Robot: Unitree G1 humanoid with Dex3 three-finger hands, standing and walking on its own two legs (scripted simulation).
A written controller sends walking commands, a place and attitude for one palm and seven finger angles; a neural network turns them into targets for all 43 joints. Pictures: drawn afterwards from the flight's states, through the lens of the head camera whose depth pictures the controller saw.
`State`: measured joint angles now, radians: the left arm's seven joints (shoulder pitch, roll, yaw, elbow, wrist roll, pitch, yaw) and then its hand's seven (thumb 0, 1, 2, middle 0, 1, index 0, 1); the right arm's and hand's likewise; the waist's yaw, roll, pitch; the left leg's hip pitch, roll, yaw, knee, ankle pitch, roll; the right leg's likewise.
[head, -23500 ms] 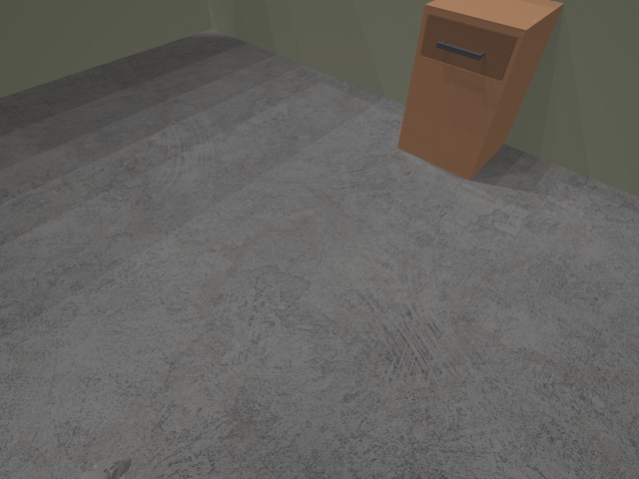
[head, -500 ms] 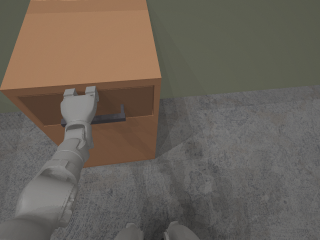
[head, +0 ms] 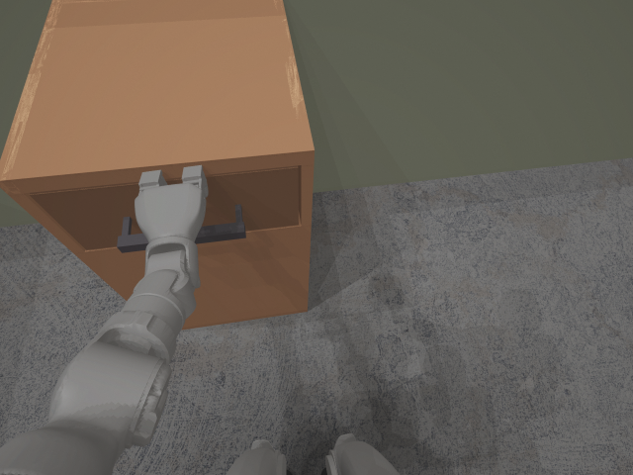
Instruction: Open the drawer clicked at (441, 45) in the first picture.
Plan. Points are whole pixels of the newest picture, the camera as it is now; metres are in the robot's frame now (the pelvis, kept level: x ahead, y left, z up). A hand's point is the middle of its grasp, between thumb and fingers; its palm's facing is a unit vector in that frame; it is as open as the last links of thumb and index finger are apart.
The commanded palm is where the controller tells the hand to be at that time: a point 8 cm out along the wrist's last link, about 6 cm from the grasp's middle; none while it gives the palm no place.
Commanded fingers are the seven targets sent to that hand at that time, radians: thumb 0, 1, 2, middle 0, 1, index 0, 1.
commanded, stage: lower the fingers behind the handle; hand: left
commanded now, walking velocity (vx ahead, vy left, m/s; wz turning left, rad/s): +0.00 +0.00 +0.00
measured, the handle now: (183, 226) +0.51 +0.18 -0.09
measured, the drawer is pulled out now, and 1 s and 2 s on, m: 0.00 0.00 0.00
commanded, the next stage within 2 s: close the thumb around the handle in 1.62 s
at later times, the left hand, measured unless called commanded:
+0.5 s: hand (185, 244) +0.46 +0.17 -0.07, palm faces -0.01 -0.02 -1.00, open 13.8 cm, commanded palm +0.44 +0.17 -0.01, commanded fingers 0.00 -0.50 0.30 -0.30 -1.20 -0.30 -1.20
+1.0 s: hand (192, 261) +0.45 +0.16 -0.11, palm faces -0.05 -0.03 -1.00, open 13.8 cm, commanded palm +0.44 +0.16 -0.05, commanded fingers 0.00 -0.50 0.30 -0.30 -1.20 -0.30 -1.20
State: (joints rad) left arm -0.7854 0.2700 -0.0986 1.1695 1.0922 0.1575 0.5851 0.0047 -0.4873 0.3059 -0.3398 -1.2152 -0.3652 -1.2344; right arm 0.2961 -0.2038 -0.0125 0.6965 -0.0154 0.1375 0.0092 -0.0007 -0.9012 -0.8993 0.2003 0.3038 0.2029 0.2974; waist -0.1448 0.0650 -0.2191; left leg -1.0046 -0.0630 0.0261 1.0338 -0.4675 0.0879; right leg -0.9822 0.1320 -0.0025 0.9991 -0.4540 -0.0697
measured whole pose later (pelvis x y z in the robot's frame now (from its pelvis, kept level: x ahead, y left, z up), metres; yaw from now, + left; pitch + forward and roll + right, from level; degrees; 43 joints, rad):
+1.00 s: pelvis -0.02 -0.02 -0.05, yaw +1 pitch +31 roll -2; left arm -0.76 0.36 -0.05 1.14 1.14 0.00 0.59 0.00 -0.49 0.31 -0.32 -1.20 -0.32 -1.20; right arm 0.30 -0.24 -0.03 0.71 -0.04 0.07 0.01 0.00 -0.90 -0.90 0.20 0.30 0.20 0.30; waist -0.15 0.06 -0.25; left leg -1.28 -0.05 0.01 1.27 -0.54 0.06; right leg -1.25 0.14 -0.06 1.23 -0.52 -0.10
